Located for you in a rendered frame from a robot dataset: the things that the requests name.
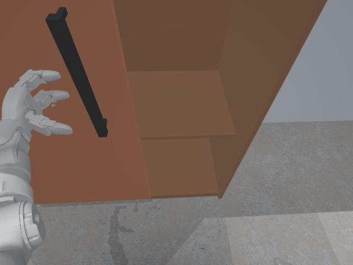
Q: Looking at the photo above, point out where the handle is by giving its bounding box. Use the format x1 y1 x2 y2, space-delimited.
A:
45 7 108 137

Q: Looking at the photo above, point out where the wardrobe door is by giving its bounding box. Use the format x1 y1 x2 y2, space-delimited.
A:
0 0 151 204

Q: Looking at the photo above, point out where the robot left hand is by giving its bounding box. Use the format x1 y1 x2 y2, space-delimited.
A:
2 69 73 136

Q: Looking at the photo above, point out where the robot left upper arm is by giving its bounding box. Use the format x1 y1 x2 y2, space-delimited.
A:
0 201 46 265

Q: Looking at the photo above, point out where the robot left forearm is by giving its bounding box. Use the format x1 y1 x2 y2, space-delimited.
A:
0 119 34 208

